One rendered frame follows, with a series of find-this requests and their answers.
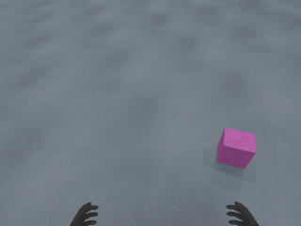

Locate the carton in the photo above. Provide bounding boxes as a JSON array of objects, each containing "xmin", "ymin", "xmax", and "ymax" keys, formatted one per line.
[{"xmin": 216, "ymin": 127, "xmax": 256, "ymax": 169}]

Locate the robot left hand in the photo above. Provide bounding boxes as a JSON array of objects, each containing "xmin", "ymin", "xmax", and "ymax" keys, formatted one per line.
[{"xmin": 70, "ymin": 202, "xmax": 99, "ymax": 226}]

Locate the robot right hand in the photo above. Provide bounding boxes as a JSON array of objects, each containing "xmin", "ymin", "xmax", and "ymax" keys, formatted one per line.
[{"xmin": 226, "ymin": 202, "xmax": 259, "ymax": 226}]

